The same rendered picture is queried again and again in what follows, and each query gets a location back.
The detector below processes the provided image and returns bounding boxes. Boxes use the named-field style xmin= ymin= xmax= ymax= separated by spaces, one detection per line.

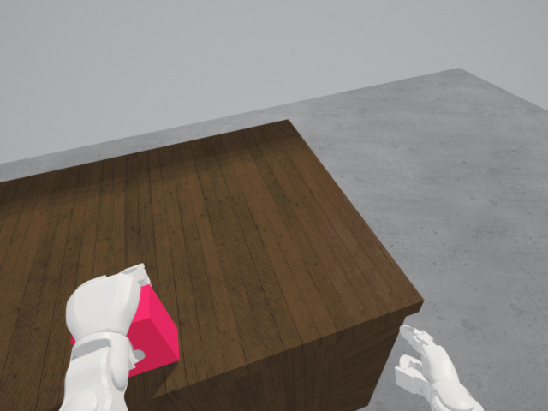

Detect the robot right hand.
xmin=395 ymin=325 xmax=460 ymax=405

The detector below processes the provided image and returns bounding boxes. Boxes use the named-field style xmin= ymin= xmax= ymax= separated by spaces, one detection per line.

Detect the left robot forearm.
xmin=59 ymin=331 xmax=129 ymax=411

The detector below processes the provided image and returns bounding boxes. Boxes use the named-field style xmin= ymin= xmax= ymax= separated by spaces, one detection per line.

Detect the right robot forearm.
xmin=430 ymin=380 xmax=484 ymax=411

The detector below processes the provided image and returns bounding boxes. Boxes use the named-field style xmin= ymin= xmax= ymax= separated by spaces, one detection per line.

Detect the table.
xmin=0 ymin=119 xmax=424 ymax=411

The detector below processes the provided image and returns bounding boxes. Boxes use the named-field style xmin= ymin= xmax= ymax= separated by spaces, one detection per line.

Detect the robot left hand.
xmin=66 ymin=263 xmax=151 ymax=370

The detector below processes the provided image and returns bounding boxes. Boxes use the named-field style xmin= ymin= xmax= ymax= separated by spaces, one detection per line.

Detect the sponge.
xmin=70 ymin=284 xmax=179 ymax=377

